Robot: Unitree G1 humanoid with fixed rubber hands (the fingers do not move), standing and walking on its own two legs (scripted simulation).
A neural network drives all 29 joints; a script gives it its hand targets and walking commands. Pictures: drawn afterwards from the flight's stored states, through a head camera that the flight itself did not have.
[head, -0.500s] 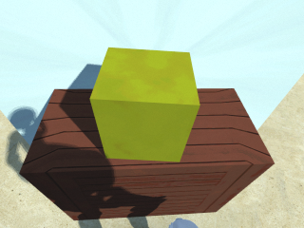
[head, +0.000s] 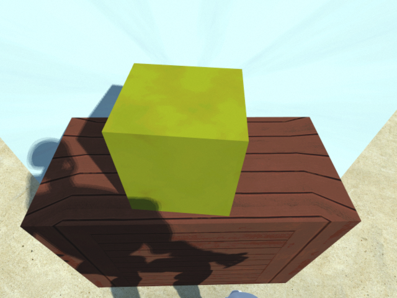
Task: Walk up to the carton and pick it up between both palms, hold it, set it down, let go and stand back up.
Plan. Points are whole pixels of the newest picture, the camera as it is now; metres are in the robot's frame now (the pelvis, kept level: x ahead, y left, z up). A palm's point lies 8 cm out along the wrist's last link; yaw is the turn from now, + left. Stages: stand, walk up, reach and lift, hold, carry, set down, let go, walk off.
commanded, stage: walk up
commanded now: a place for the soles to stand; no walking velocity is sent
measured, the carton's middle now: (183, 143) +0.46 +0.05 +0.04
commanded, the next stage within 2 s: reach and lift in 0.76 s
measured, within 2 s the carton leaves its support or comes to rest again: neither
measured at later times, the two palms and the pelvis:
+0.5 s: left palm out of the picture +0.09 +0.31 -0.10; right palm out of the picture +0.07 -0.31 -0.09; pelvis +0.00 +0.01 +0.00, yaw +0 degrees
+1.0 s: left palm (71, 296) +0.16 +0.27 -0.09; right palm out of the picture +0.14 -0.32 -0.09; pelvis +0.01 +0.00 +0.00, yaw -2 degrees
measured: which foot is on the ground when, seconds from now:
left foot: down 0.00-1.00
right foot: down 0.00-1.00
